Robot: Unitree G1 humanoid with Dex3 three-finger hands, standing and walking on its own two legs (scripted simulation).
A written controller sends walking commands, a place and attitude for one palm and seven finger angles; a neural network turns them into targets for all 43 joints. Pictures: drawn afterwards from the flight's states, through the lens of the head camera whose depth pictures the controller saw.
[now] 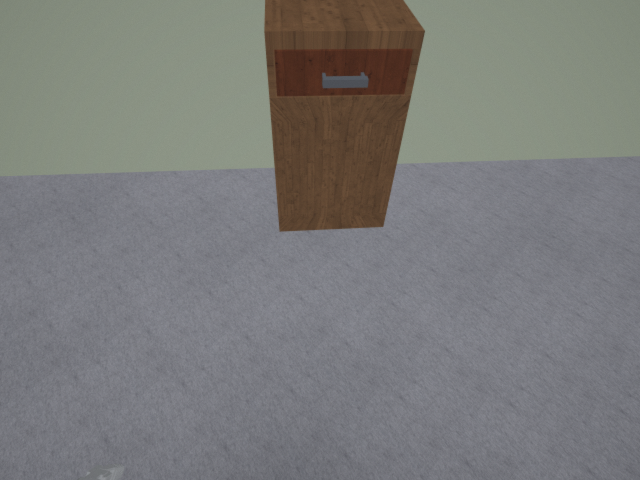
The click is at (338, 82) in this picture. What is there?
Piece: drawer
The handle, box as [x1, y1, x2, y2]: [322, 72, 368, 87]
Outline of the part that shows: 368,79 363,72 361,72 359,76 326,76 324,73 322,73 323,87 367,87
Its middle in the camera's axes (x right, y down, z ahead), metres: +0.07 -0.49 +1.18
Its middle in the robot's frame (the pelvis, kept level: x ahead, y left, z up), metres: +1.21 -0.01 -0.07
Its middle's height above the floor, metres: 0.70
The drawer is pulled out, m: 0.00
